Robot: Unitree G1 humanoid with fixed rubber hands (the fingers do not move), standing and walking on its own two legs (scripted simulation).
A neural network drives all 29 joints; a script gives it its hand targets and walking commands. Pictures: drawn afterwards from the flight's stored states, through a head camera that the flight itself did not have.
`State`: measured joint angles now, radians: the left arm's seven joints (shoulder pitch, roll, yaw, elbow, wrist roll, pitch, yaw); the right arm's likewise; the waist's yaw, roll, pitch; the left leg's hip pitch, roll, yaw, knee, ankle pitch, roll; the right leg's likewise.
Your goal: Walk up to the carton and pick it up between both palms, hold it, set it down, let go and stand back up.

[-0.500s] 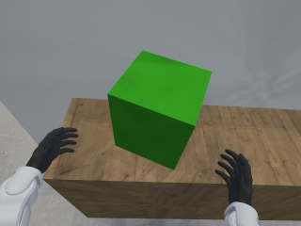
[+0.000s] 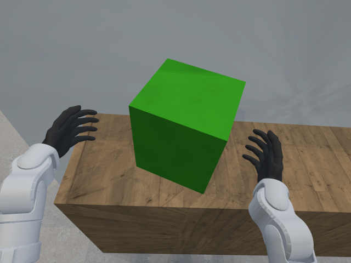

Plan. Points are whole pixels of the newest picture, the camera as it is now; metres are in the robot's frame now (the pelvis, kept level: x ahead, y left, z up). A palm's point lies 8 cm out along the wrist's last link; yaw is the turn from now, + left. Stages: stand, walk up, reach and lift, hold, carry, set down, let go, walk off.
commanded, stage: reach and lift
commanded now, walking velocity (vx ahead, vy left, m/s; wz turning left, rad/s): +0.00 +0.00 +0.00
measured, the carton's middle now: (185, 128) +0.43 -0.01 +0.04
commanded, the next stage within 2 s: none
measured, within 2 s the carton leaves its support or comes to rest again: neither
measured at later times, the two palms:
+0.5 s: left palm (73, 103) +0.37 +0.23 +0.17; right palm (267, 135) +0.31 -0.15 +0.16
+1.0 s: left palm (96, 70) +0.43 +0.19 +0.20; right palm (266, 107) +0.36 -0.15 +0.19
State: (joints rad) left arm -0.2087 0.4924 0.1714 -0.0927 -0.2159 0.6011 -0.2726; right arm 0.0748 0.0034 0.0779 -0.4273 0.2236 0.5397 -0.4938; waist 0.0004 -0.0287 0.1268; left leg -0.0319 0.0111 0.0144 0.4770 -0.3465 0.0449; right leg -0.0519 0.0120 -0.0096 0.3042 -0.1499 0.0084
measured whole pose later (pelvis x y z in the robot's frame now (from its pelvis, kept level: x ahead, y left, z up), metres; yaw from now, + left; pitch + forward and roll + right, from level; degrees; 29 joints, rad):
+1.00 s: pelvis -0.01 +0.00 +0.00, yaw +0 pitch -7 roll -3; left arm -0.96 0.53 0.00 0.68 -0.24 0.62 -0.21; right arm -0.72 0.00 -0.02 0.25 0.24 0.59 -0.53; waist -0.11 -0.03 0.13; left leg -0.03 0.01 0.01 0.48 -0.33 0.05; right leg -0.05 0.01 -0.01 0.30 -0.13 0.01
